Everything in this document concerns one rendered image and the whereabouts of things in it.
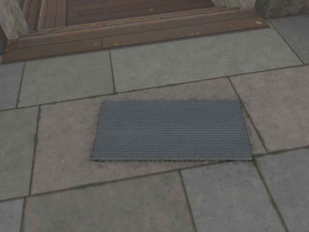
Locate stairs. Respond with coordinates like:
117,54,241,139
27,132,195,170
17,0,42,31
19,6,239,38

